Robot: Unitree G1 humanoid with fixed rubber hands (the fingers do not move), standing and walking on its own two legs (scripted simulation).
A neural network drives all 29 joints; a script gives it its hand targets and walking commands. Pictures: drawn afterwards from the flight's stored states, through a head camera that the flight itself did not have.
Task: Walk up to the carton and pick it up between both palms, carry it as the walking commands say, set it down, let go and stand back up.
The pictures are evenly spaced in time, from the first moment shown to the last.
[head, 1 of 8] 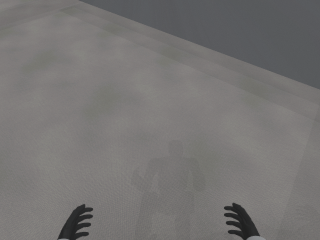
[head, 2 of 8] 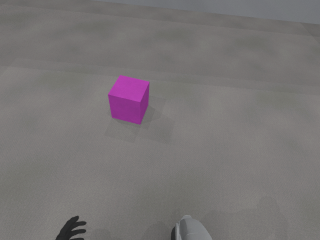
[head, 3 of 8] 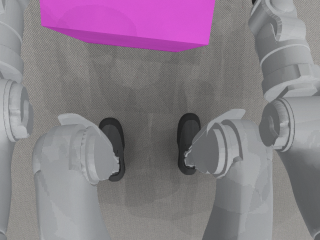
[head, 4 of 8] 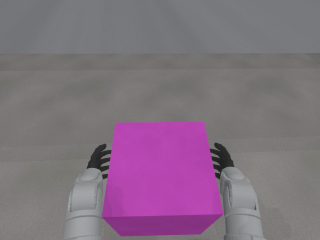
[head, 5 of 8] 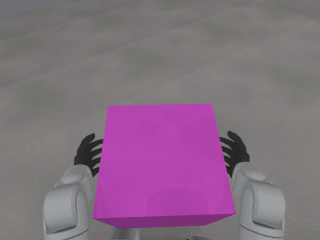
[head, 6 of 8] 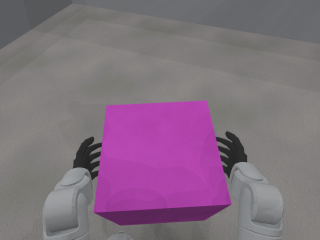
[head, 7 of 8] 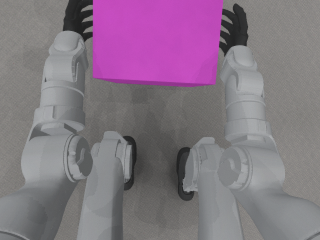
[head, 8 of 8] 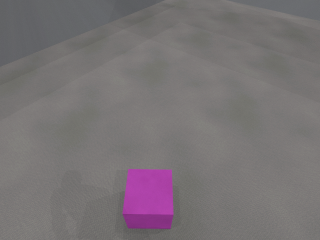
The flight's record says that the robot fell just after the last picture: no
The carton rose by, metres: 0.64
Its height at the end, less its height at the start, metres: +0.00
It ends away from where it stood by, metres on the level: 1.95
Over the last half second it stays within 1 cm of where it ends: yes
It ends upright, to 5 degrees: yes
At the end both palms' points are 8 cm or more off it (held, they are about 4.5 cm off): yes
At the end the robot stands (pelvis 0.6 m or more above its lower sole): yes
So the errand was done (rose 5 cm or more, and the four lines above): yes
